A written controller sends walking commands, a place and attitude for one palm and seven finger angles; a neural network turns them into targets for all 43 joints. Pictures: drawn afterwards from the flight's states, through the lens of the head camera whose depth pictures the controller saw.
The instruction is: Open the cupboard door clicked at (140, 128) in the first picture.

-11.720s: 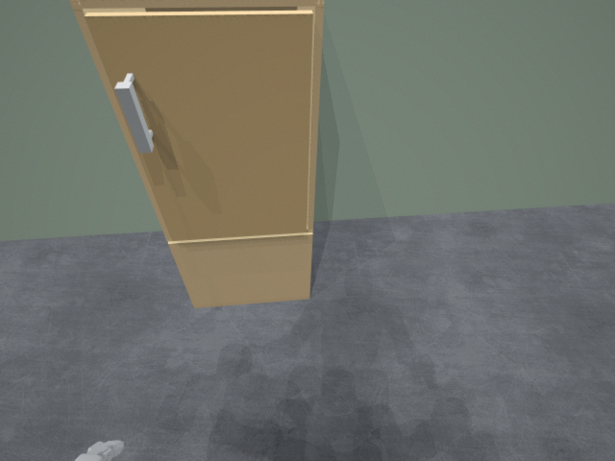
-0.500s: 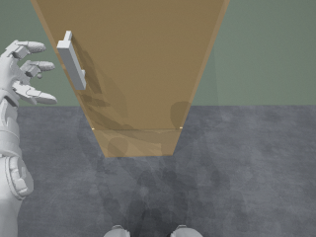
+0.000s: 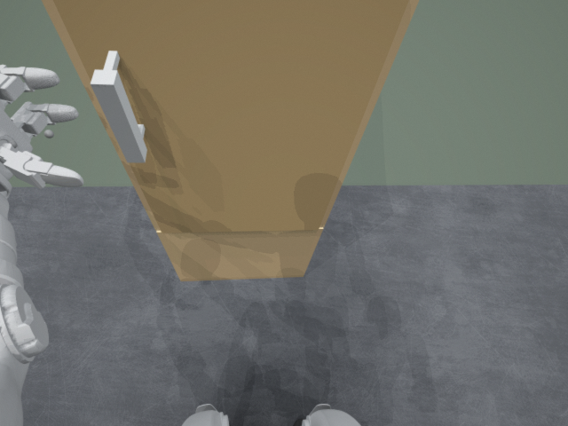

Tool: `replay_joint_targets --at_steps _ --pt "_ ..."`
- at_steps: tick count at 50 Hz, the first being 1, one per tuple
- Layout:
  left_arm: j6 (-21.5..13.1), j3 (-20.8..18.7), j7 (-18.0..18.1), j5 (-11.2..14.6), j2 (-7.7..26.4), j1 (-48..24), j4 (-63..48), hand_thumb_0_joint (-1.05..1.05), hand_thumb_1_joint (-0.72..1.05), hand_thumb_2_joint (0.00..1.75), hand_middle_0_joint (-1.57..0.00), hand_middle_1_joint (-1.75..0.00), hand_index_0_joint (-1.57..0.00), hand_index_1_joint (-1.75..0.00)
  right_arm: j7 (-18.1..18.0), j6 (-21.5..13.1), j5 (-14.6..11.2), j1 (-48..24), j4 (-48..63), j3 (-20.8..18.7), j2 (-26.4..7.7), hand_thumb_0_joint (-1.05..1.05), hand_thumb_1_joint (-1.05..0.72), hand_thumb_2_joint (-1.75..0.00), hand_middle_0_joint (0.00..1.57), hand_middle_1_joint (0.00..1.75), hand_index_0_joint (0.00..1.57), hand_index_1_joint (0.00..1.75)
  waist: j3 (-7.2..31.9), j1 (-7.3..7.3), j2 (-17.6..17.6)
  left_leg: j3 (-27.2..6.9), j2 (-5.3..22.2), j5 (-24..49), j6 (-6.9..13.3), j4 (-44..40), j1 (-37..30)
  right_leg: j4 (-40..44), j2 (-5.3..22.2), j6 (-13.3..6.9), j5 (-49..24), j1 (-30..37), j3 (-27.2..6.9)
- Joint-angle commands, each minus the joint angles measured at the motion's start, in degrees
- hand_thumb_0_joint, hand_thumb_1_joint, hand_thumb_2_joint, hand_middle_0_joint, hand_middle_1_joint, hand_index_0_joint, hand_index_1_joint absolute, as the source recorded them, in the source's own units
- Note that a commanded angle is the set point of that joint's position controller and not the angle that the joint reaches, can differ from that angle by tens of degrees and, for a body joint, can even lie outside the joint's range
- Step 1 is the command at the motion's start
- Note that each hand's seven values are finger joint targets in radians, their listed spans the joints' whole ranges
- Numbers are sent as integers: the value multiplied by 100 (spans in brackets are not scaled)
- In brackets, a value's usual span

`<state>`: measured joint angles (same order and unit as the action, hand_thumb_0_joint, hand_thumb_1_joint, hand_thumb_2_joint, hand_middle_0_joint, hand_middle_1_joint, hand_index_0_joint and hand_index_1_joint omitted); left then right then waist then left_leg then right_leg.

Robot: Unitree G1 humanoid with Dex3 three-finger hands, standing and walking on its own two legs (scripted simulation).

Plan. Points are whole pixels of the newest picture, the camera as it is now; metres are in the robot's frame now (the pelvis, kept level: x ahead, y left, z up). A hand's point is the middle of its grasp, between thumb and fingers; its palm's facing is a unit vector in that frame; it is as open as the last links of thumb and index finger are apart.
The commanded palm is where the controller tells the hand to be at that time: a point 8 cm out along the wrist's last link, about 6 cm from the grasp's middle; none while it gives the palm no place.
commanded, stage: move the hooked fingers beside the handle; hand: left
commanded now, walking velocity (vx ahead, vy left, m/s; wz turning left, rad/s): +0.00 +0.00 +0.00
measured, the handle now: (125, 110) +0.52 +0.20 +0.10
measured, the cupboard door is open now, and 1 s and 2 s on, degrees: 0 0 0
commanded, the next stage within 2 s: slide the fingers in behind the handle in 0.94 s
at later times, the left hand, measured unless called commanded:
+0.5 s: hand (68, 135) +0.47 +0.26 +0.11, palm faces +0.00 -1.00 +0.02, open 14.0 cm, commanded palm +0.46 +0.30 +0.10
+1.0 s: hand (58, 134) +0.47 +0.27 +0.11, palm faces +0.00 -1.00 +0.00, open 14.0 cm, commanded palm +0.45 +0.31 +0.10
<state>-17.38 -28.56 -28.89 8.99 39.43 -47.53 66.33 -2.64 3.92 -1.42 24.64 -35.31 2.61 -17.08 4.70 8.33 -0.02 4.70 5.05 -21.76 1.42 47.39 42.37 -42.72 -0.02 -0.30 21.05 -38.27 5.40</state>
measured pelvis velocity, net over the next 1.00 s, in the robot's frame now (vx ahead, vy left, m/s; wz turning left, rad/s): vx -0.01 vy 0.00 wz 0.01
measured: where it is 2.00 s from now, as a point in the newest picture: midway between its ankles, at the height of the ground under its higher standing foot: outside the picture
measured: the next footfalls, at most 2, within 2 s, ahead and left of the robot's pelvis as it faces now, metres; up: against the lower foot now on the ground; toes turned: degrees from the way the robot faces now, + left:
none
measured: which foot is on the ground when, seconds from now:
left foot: down 0.00-1.00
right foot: down 0.00-1.00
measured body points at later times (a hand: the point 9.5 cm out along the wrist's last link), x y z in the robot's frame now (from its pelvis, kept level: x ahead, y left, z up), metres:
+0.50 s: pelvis -0.01 +0.01 -0.01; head +0.09 +0.03 +0.43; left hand +0.47 +0.31 +0.11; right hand +0.02 -0.26 -0.11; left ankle +0.00 +0.10 -0.70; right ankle -0.01 -0.12 -0.70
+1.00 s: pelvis -0.01 +0.00 -0.01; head +0.10 +0.02 +0.43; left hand +0.46 +0.32 +0.11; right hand -0.01 -0.29 -0.10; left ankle +0.00 +0.10 -0.70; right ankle -0.01 -0.12 -0.70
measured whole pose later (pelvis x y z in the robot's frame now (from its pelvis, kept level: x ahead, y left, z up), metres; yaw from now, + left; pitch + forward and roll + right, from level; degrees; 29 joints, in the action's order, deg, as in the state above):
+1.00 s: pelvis -0.01 +0.00 -0.01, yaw +0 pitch +17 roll -3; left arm -18.2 -27.0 -27.5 8.6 39.8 -50.9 68.3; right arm -3.2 3.5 -1.4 24.0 -35.8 2.9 -17.6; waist 4.1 8.9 0.0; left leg 3.6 5.2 -21.6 1.2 49.5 45.1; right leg -44.8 -0.2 -0.7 21.2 -40.7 6.1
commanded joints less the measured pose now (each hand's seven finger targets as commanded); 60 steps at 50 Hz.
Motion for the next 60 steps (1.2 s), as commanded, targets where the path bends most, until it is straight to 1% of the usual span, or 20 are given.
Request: replay_joint_targets --at_steps 1,5,8,12,14,16,19,20,21,22,25,28,30,34,38,46,49,53,56,60 --pt "-270 -148 8 188 1639 -2300 -1097 0 -50 30 -30 -120 -30 -120 -72 -101 10 649 342 -433 -1062 0 -90 -90 20 30 20 30 2272 -13 870 -558 -283 2440 100 -312 -2235 317 -307 -44 -2054 421 -281" --pt "-273 -157 54 146 1660 -2221 -1255 0 -50 30 -30 -120 -30 -120 -70 -104 21 592 398 -424 -1053 0 -90 -90 20 30 20 30 2378 -109 1073 -593 -280 2742 66 -291 -2391 242 -291 -65 -2148 415 -264" --pt "-310 -4 86 146 1493 -2386 -1196 0 -50 30 -30 -120 -30 -120 -74 -100 14 544 398 -414 -1041 0 -90 -90 20 30 20 30 2159 12 767 -621 -260 2461 68 -300 -2226 257 -297 -48 -1960 314 -243" --pt "-415 86 145 144 1368 -2727 -1327 0 -50 30 -30 -120 -30 -120 -86 -150 31 520 348 -423 -1055 0 -90 -90 20 30 20 30 2274 35 1144 -735 -223 2481 -1 -292 -2560 224 -288 -83 -1683 3 -218" --pt "-448 260 167 175 1092 -2747 -1406 0 -50 30 -30 -120 -30 -120 -84 -178 46 541 346 -413 -1032 0 -90 -90 20 30 20 30 2419 59 1183 -809 -196 2717 -22 -269 -2792 185 -301 -100 -1629 -132 -175" --pt "-391 468 212 131 895 -2952 -1196 0 -50 30 -30 -120 -30 -120 -80 -194 45 510 259 -394 -1021 0 -90 -90 20 30 20 30 2217 154 1110 -868 -179 2418 -44 -306 -2716 224 -297 -82 -1410 -305 -155" --pt "-318 439 311 144 862 -2981 -1080 0 -50 30 -30 -120 -30 -120 -86 -227 57 547 259 -385 -1056 0 -90 -90 20 30 20 30 2178 130 1023 -891 -201 2254 -37 -338 -2588 204 -286 -107 -1296 -298 -133" --pt "-275 234 374 70 1169 -2956 -948 0 -50 30 -30 -120 -30 -120 -92 -218 61 565 231 -383 -1078 0 -90 -90 20 30 20 30 2190 89 962 -875 -198 2139 -34 -333 -2465 197 -277 -94 -1276 -260 -152" --pt "-241 330 413 47 1093 -3104 -861 0 -50 30 -30 -120 -30 -120 -94 -223 54 562 230 -368 -1063 0 -90 -90 20 30 20 30 2113 186 827 -840 -219 1965 -8 -334 -2304 211 -269 -67 -1266 -218 -168" --pt "-223 133 469 9 1331 -2999 -729 0 -50 30 -30 -120 -30 -120 -106 -225 57 597 238 -368 -1089 0 -90 -90 20 30 20 30 2065 126 610 -823 -229 1823 13 -339 -2093 216 -262 -62 -1248 -106 -187" --pt "-303 -86 559 -149 1818 -3089 -787 0 -50 30 -30 -120 -30 -120 -114 -228 60 610 322 -312 -1090 0 -90 -90 20 30 20 30 2293 54 740 -751 -271 1847 36 -306 -1885 127 -251 -57 -1424 192 -256" --pt "-513 -75 560 -205 1781 -3010 -1176 0 -50 30 -30 -120 -30 -120 -66 -242 69 629 378 -341 -1036 0 -90 -90 20 30 20 30 2743 -51 1163 -737 -264 2175 -12 -230 -2277 98 -273 -74 -1582 228 -274" --pt "-562 -246 498 -129 1988 -2978 -1118 0 -50 30 -30 -120 -30 -120 -74 -213 61 639 363 -339 -1064 0 -90 -90 20 30 20 30 2754 -26 1035 -696 -253 2117 12 -202 -2168 116 -298 -57 -1650 355 -309" --pt "-322 -98 265 -10 1723 -2634 -642 0 -50 30 -30 -120 -30 -120 -105 -173 14 672 367 -344 -1073 0 -90 -90 20 30 20 30 2278 15 825 -590 -295 1823 77 -275 -1803 225 -302 -60 -1619 429 -317" --pt "-127 -74 127 -29 1892 -2515 -506 0 -50 30 -30 -120 -30 -120 -141 -132 -9 727 361 -343 -1116 0 -90 -90 20 30 20 30 1956 58 566 -534 -316 1565 130 -320 -1355 305 -272 -17 -1610 531 -375" --pt "-507 -16 94 106 1764 -3100 -1119 0 -50 30 -30 -120 -30 -120 -138 -162 26 757 240 -392 -1095 0 -90 -90 20 30 20 30 2474 169 1073 -643 -271 1826 89 -194 -2087 251 -318 -45 -1498 156 -357" --pt "-472 -46 110 125 1723 -2961 -1231 0 -50 30 -30 -120 -30 -120 -127 -174 33 746 239 -397 -1082 0 -90 -90 20 30 20 30 2709 51 1364 -655 -284 2205 65 -167 -2328 185 -314 -90 -1723 203 -326" --pt "-190 278 218 32 1365 -2757 -874 0 -50 30 -30 -120 -30 -120 -104 -153 8 657 274 -372 -1047 0 -90 -90 20 30 20 30 2143 129 1062 -660 -272 1889 68 -248 -2031 255 -293 -41 -1501 3 -268" --pt "-179 82 350 45 1496 -2675 -1014 0 -50 30 -30 -120 -30 -120 -96 -157 24 682 334 -387 -1059 0 -90 -90 20 30 20 30 2402 46 775 -645 -279 2139 80 -228 -2024 204 -299 -37 -1800 311 -275" --pt "-339 59 449 97 1345 -2705 -1293 0 -50 30 -30 -120 -30 -120 -48 -171 49 663 363 -403 -1017 0 -90 -90 20 30 20 30 2648 1 863 -632 -271 2545 57 -176 -2257 130 -314 -42 -2106 408 -277"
